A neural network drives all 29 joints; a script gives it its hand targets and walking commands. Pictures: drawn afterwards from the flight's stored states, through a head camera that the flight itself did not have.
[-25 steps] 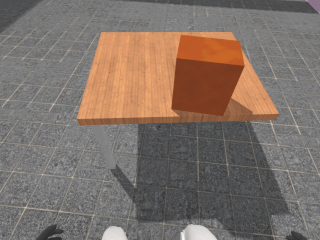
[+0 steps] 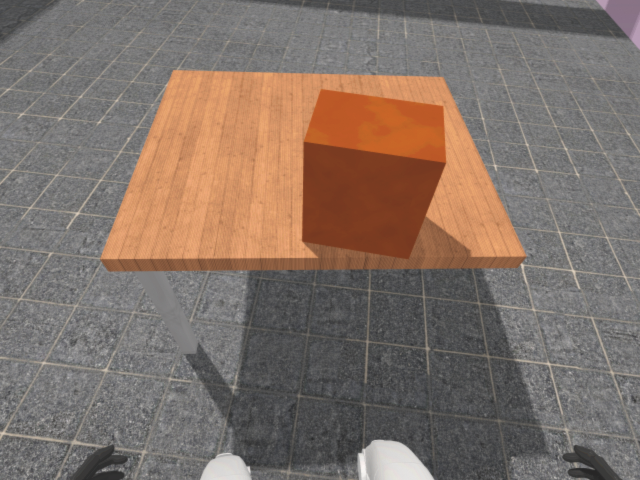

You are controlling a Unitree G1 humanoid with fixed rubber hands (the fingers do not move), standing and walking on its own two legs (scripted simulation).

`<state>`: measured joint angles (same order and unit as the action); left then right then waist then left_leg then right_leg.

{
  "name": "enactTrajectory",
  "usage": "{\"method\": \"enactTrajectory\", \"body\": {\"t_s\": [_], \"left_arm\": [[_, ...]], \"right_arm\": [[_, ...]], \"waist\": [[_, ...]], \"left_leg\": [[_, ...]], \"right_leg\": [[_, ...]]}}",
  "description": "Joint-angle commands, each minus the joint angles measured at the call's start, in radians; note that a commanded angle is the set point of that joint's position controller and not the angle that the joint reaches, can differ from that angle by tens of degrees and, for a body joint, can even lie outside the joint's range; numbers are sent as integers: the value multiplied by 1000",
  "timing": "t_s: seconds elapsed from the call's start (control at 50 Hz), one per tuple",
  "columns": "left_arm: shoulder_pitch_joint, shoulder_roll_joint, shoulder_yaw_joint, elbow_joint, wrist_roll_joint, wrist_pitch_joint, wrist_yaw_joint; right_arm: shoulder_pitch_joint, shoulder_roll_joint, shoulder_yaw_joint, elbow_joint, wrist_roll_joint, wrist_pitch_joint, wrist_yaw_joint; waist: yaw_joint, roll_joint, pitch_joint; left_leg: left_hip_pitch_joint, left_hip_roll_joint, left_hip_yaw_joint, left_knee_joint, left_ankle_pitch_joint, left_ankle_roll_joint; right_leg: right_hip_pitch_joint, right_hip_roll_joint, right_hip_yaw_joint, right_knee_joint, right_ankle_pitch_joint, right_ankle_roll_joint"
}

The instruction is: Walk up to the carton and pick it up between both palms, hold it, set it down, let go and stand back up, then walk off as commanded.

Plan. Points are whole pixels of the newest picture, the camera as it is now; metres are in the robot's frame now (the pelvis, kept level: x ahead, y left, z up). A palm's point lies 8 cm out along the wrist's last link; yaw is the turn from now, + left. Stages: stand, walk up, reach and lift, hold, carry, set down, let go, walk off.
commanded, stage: walk up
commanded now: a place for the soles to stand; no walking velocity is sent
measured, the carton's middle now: (367, 179) +0.63 -0.11 -0.04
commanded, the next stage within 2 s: none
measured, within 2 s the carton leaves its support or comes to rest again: neither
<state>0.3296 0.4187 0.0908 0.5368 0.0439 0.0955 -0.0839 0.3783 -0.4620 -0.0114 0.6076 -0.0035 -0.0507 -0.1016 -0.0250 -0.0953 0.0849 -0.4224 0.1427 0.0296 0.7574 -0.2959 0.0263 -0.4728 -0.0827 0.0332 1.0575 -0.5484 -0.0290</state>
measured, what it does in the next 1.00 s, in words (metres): steps to the right: right foot, then left foot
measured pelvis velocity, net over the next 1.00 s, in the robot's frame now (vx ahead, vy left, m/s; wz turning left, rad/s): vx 0.09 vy -0.18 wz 0.07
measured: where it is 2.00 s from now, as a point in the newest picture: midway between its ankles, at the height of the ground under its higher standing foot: outside the picture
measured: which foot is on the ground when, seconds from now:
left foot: down 0.00-0.04, up 0.06-0.36, down 0.38-0.66, up 0.68-0.90, down 0.92-1.00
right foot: up 0.00-0.02, down 0.04-0.42, up 0.44-0.64, down 0.66-0.94, up 0.96-1.00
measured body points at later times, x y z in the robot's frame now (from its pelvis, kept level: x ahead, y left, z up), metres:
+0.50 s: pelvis +0.04 -0.08 +0.00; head +0.06 -0.06 +0.45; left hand +0.13 +0.24 -0.09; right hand +0.15 -0.41 -0.06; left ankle +0.12 +0.09 -0.70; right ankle +0.04 -0.18 -0.67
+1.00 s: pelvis +0.09 -0.18 +0.00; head +0.12 -0.17 +0.45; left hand +0.17 +0.14 -0.09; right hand +0.22 -0.51 -0.07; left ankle +0.16 +0.00 -0.70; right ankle +0.07 -0.28 -0.68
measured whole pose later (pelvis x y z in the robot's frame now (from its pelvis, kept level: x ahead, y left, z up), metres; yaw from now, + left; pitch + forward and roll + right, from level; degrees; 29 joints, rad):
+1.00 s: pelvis +0.09 -0.18 +0.00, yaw +4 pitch -2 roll +1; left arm 0.33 0.42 0.08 0.54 0.03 0.08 -0.05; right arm 0.34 -0.46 -0.01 0.62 0.00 -0.04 -0.10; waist 0.02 -0.05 0.10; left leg -0.46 0.09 0.02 0.75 -0.26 0.03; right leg -0.39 -0.02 -0.04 1.00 -0.56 -0.03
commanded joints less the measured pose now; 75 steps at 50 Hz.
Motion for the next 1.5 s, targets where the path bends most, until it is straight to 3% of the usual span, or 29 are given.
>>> {"method": "enactTrajectory", "body": {"t_s": [0.0, 0.02, 0.04, 0.06, 0.12, 0.18, 0.24, 0.34, 0.38, 0.4, 0.42, 0.58, 0.62, 0.64, 0.68, 0.74, 0.82, 0.88, 0.92, 0.94, 0.98, 1.08, 1.12, 1.14, 1.28, 1.34, 1.38, 1.42, 1.48], "left_arm": [[92, 172, 86, -86, -16, -45, 2], [192, 231, 108, -32, -17, -53, 5], [191, 282, 115, -43, -12, -52, 10], [110, 321, 114, -103, -14, -56, 23], [56, 250, 94, -80, -26, -47, 47], [49, 217, 92, -112, -16, -61, 53], [132, 217, 81, -101, 10, -71, 64], [-56, 181, 42, -142, 15, -42, 41], [-49, 135, 20, -141, 4, -50, 28], [-85, 172, 45, -149, 5, -43, 30], [-142, 217, 67, -195, 22, -20, 32], [-15, 186, 85, -143, -17, -28, -12], [158, 176, 81, -56, -24, -48, -1], [230, 280, 109, -20, -18, -60, 4], [116, 302, 102, -89, -11, -61, 19], [13, 247, 87, -82, -22, -57, 40], [114, 254, 79, -84, 2, -55, 57], [-16, 202, 43, -119, -3, -43, 46], [-90, 146, 20, -145, -23, -64, 41], [-90, 202, 54, -154, -9, -46, 46], [-93, 216, 71, -168, -7, -17, 38], [168, 194, 53, 5, -33, -50, 21], [115, 273, 61, -9, -27, -73, 43], [61, 317, 65, -50, -30, -93, 61], [59, 270, 26, -23, -37, -92, 90], [25, 253, 9, -25, -54, -69, 96], [-50, 206, -15, -45, -66, -89, 82], [-15, 212, -4, -29, -63, -82, 87], [-22, 235, -9, 7, -55, -86, 82]], "right_arm": [[-64, -298, -136, -110, -47, -3, -13], [-73, -242, -117, -107, -43, 13, -5], [-85, -122, -82, -139, -28, 18, -7], [-163, -158, -111, -166, -6, 22, -28], [-67, -226, -121, -102, 0, 28, -11], [-11, -213, -122, -61, 3, 25, -2], [-47, -189, -102, -91, -3, 15, -4], [144, -199, -124, -6, -1, 5, -8], [225, -283, -147, 3, -29, 8, -13], [233, -338, -158, -20, -47, 11, -24], [202, -306, -140, -34, -55, 9, -33], [-2, -310, -150, -92, -51, -10, -3], [-90, -298, -132, -95, -34, 0, -9], [-88, -221, -105, -103, -28, 14, 1], [-176, -213, -118, -158, 1, 15, -26], [-54, -215, -104, -80, -3, 8, -12], [-65, -200, -92, -73, 5, -8, -1], [88, -187, -104, -3, 1, -12, -9], [237, -323, -148, 9, -35, 1, -27], [222, -344, -148, -5, -45, 4, -26], [66, -348, -154, -60, -41, -3, -26], [-153, -278, -119, -91, -28, 16, 24], [-89, -149, -80, -100, -11, 28, 48], [-178, -175, -88, -118, 2, 34, 32], [-134, -152, -63, -27, -2, 16, 47], [-127, -149, -59, -16, -5, 23, 44], [-66, -255, -97, 0, -10, 20, 44], [-95, -256, -91, -10, -8, 22, 50], [-207, -210, -74, -10, 6, 39, 63]], "waist": [[82, 227, -59], [129, 78, -73], [163, -246, -4], [182, -232, 40], [83, 5, 144], [100, -13, 64], [138, -89, -14], [14, -30, -87], [-36, 86, -170], [-75, 249, -134], [-92, 136, -46], [18, 314, 9], [110, 157, -66], [165, -95, -23], [148, -76, 71], [71, -46, 82], [131, -153, -78], [2, -13, -106], [-102, 169, -249], [-96, 183, -243], [-36, 220, -64], [95, 221, -79], [86, -97, -80], [91, -37, 12], [74, -120, -115], [52, -113, -99], [-1, 73, -187], [-5, 143, -257], [37, 80, -158]], "left_leg": [[-84, 125, -136, -121, -329, 131], [-249, 44, -26, 77, -452, 77], [-440, -76, 85, 370, -456, 9], [-467, -151, -87, 479, -382, -8], [-356, -108, -117, 507, -160, -15], [-306, -86, -103, 423, -121, -14], [-334, -89, -78, 205, -240, -12], [268, -146, 96, -161, 57, 32], [493, 45, -230, -164, -30, 109], [420, 273, -658, -342, -270, 258], [267, 359, -744, -450, -471, 327], [53, 173, -329, -332, -403, 178], [-177, 84, -142, -95, -380, 90], [-350, -66, 30, 203, -435, 23], [-387, -134, -161, 354, -329, -12], [-282, -82, -68, 390, -185, -18], [-226, -103, 35, 136, -237, -18], [283, -122, 38, -121, 97, 36], [551, 196, -428, -220, 124, 214], [461, 377, -709, -324, 67, 354], [251, 361, -608, -375, -379, 338], [-124, 73, -158, -164, -298, 89], [-275, -94, 34, 230, -295, -15], [-262, -102, -130, 256, -260, -31], [-114, -104, -3, 91, -239, -25], [43, -100, 20, -113, -39, -10], [318, 30, -190, -166, 426, 51], [288, 149, -324, -119, 409, 182], [156, 8, -120, -50, 263, 44]], "right_leg": [[265, 26, -64, -405, 197, -13], [439, 50, -20, -482, 88, -25], [333, -147, 324, -681, -160, -67], [266, -230, 608, -858, -208, -119], [158, -155, 339, -746, 10, -25], [310, -137, 317, -721, 172, 9], [475, -180, 315, -640, 404, -121], [70, -92, 57, -428, 321, -88], [-162, -32, -22, -263, 114, -28], [-259, 59, -78, -6, -90, 22], [-274, 13, 4, 80, -148, 15], [-29, -19, 5, -162, -8, -3], [369, 27, -50, -449, 168, -28], [414, -47, 182, -656, -72, -41], [213, -260, 612, -826, -81, -176], [248, -132, 286, -669, 300, -70], [474, -103, 212, -515, 694, -112], [63, -89, 122, -391, 648, -63], [-166, 7, -33, -6, 507, 46], [-225, 50, 1, 144, -108, 42], [-244, -43, 128, 218, -98, 37], [363, 51, -61, -424, 188, -24], [354, -147, 368, -685, 3, -73], [199, -260, 569, -781, 100, -76], [491, -157, 183, -434, 1208, -70], [345, -120, 98, -377, 1092, -34], [151, -69, 37, -294, 811, -13], [136, -8, 40, -267, 392, 45], [220, -81, 102, -539, 395, -14]]}}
